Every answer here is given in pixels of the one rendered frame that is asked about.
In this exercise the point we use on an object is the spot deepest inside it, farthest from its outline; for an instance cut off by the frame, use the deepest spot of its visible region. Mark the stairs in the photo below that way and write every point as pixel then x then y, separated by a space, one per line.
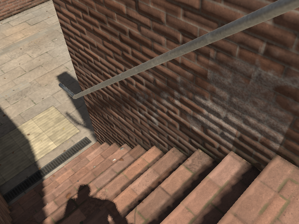
pixel 121 185

